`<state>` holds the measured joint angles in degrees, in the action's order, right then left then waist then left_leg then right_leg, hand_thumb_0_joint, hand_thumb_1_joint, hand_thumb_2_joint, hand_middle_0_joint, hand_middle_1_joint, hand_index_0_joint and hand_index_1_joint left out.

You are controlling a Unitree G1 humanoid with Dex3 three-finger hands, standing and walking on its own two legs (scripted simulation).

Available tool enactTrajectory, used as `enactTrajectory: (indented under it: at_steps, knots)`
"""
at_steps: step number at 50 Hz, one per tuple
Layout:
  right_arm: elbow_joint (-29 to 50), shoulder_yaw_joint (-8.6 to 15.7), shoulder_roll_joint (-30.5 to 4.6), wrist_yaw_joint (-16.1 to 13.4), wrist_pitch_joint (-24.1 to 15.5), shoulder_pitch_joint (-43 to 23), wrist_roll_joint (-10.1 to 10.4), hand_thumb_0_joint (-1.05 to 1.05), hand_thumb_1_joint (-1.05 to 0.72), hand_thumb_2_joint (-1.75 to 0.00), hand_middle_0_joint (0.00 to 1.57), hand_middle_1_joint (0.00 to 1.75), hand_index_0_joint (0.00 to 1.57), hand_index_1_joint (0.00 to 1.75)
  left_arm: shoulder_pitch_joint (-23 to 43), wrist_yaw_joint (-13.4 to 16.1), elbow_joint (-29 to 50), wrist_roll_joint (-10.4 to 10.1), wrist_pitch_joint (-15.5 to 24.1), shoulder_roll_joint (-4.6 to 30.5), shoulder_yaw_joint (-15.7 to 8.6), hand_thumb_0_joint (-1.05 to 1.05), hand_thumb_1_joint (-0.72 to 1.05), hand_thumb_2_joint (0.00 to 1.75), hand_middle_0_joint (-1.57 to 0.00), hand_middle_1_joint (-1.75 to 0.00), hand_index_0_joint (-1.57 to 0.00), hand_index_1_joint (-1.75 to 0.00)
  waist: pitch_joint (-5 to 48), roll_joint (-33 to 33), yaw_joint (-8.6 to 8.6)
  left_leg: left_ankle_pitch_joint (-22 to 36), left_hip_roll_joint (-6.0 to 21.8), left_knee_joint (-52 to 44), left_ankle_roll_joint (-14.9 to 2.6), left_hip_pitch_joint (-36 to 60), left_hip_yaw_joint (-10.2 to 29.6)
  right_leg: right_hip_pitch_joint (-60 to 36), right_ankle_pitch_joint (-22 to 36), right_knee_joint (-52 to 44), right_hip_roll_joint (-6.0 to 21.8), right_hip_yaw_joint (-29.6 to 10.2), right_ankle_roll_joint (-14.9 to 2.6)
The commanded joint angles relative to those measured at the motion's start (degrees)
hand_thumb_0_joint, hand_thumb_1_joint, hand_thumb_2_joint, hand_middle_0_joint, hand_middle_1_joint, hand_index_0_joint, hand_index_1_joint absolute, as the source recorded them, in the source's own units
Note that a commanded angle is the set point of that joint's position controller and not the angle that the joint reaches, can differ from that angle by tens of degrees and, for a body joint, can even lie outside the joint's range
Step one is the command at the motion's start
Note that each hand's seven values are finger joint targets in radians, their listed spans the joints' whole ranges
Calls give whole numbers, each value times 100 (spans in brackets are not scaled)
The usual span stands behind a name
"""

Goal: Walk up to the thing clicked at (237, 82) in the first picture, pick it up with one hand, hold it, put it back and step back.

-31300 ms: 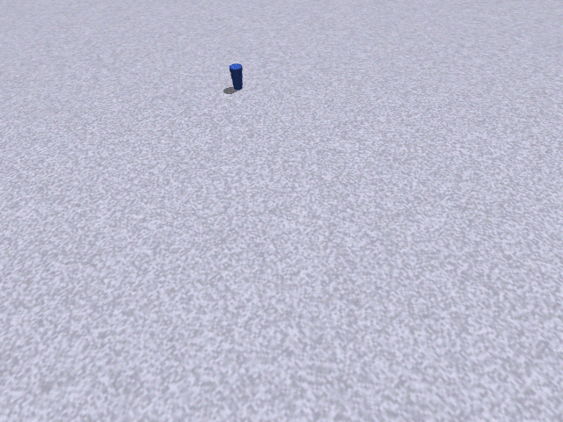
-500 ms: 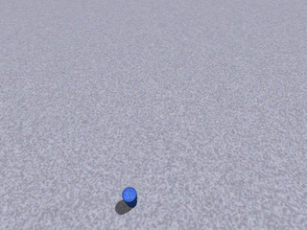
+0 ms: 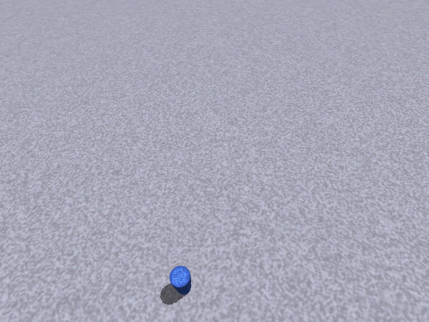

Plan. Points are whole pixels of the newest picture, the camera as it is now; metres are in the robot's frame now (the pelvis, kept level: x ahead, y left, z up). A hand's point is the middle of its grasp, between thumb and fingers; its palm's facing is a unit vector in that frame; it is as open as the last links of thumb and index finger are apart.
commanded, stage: stand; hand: left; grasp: from the side
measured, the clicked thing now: (182, 282) +0.42 +0.19 -0.71
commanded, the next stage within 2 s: step back in 0.48 s
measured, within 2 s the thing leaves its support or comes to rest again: neither
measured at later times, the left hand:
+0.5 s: hand out of the picture +0.07 +0.25 -0.16, palm faces +0.00 -0.94 -0.34, open 7.4 cm
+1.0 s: hand out of the picture +0.01 +0.26 -0.17, palm faces -0.03 -0.91 -0.42, open 7.4 cm
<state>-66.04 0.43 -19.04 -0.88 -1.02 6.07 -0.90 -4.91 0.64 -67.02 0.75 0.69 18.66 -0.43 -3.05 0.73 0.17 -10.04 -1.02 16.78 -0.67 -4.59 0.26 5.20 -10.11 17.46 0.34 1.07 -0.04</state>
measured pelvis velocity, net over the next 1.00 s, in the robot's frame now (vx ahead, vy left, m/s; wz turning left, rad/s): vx -0.09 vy -0.02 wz -0.02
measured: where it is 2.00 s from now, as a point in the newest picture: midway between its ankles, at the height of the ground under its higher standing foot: outside the picture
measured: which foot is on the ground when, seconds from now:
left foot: down 0.00-1.00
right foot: down 0.00-0.88, up 0.90-1.00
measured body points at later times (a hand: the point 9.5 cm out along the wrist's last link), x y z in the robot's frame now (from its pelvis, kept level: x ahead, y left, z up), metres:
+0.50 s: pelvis +0.00 +0.00 +0.00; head +0.00 +0.00 +0.45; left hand +0.07 +0.30 -0.13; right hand +0.07 -0.30 -0.14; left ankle -0.01 +0.11 -0.75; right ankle -0.01 -0.12 -0.75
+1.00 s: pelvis -0.09 -0.02 -0.04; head -0.04 -0.04 +0.41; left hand +0.01 +0.31 -0.14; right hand +0.02 -0.33 -0.17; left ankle -0.01 +0.11 -0.75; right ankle -0.09 -0.12 -0.72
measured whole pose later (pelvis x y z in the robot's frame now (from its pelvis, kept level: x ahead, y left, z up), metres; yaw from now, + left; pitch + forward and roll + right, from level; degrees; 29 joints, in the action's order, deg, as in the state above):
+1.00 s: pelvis -0.09 -0.02 -0.04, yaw -1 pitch -2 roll +0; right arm -53.3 3.7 -22.2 0.7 2.9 5.3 -1.6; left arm -7.5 -0.3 -53.5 0.8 -2.8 22.2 -3.4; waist -8.8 1.8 0.0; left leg -14.0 0.8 39.4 -1.0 -23.2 -0.2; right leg 24.1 -30.0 57.0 -3.4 -1.6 -2.6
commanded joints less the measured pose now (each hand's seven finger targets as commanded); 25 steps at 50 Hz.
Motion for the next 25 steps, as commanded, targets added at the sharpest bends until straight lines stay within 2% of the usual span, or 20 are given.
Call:
enactTrajectory:
  at_steps: [1, 8, 10, 12, 15, 23, 24, 25]
  knots:
    - [315, 171, -1146, -48, -86, -158, 11, 0, -90, -90, 20, 30, 20, 30, 207, 67, 306, -6, 129, 1167, -218, 0, 90, 90, -20, -30, -20, -30, 508, -113, 5, 1251, 814, -156, -58, 35, 604, -232, 1268, -177, 739, -588, -58]
    - [340, 196, -1194, -45, -85, -213, 13, 0, -90, -90, 20, 30, 20, 30, 174, 68, 317, 6, 133, 1177, -221, 0, 90, 90, -20, -30, -20, -30, 536, -53, 2, 1288, 835, -135, -52, 103, 604, -234, 1335, -182, 753, -580, -85]
    - [331, 185, -1203, -41, -74, -193, 25, 0, -90, -90, 20, 30, 20, 30, 199, 59, 336, -1, 133, 1197, -222, 0, 90, 90, -20, -30, -20, -30, 416, -29, 2, 1005, 816, -191, -55, -13, 593, -201, 1128, -278, 746, -625, -69]
    - [348, 187, -1180, -33, -64, -184, 13, 0, -90, -90, 20, 30, 20, 30, 230, 68, 350, 8, 135, 1218, -228, 0, 90, 90, -20, -30, -20, -30, 431, -87, -20, 971, 819, -208, -49, -48, 599, -204, 1062, -262, 752, -607, -73]
    - [367, 189, -1197, -38, -79, -209, 14, 0, -90, -90, 20, 30, 20, 30, 202, 61, 363, -2, 138, 1201, -224, 0, 90, 90, -20, -30, -20, -30, 499, -32, -15, 1154, 833, -168, -51, 21, 594, -248, 1220, -209, 755, -596, -96]
    - [365, 184, -1202, -29, -88, -186, 15, 0, -90, -90, 20, 30, 20, 30, 167, 42, 375, -1, 127, 1230, -235, 0, 90, 90, -20, -30, -20, -30, 357, -11, -5, 759, 816, -286, -65, -105, 600, -163, 863, -288, 742, -627, -113]
    - [503, 316, -1492, 15, 31, -376, 29, 0, -90, -90, 20, 30, 20, 30, 134, 58, 592, -112, 74, 1663, -460, 0, 90, 90, -20, -30, -20, -30, -323, -113, -13, 1388, 691, 303, -162, -570, 652, 372, 1683, 184, 674, -692, -149]
    - [591, 323, -1461, 22, 77, -263, 67, 0, -90, -90, 20, 30, 20, 30, 57, 77, 689, -121, 54, 1645, -457, 0, 90, 90, -20, -30, -20, -30, -168, -167, -39, 1502, 674, 455, -193, -558, 569, 391, 1797, 328, 664, -704, -206]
